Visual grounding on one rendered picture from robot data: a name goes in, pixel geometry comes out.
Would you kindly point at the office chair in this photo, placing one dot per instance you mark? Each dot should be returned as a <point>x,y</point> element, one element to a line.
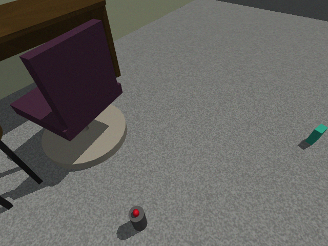
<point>76,85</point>

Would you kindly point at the stool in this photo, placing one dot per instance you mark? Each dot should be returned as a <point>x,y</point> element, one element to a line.
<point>20,163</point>

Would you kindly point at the desk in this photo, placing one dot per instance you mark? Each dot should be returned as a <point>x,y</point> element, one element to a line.
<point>25,24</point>

